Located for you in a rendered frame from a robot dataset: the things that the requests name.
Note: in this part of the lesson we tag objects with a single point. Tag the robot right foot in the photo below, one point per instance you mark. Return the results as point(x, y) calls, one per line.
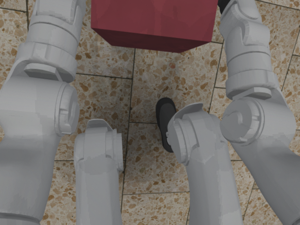
point(165, 110)

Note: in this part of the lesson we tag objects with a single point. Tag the left robot forearm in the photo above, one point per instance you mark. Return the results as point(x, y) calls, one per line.
point(52, 41)

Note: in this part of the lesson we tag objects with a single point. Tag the right robot thigh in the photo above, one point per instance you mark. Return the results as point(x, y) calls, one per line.
point(214, 197)

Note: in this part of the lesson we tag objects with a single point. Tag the carton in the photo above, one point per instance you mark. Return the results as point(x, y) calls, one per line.
point(160, 25)

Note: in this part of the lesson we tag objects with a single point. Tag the right robot hand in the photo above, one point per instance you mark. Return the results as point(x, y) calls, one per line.
point(222, 4)

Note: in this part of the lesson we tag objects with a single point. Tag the right robot forearm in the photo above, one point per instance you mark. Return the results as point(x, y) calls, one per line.
point(248, 54)

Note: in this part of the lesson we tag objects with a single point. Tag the robot left upper arm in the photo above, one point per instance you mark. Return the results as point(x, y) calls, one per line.
point(34, 114)

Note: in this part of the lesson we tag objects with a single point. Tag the robot right upper arm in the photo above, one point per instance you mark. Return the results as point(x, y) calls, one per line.
point(260, 132)

